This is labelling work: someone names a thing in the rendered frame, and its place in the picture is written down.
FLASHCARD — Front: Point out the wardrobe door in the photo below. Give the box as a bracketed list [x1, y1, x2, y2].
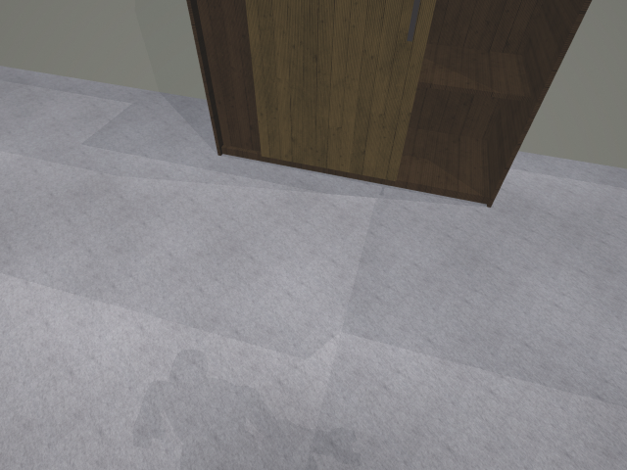
[197, 0, 261, 151]
[245, 0, 436, 181]

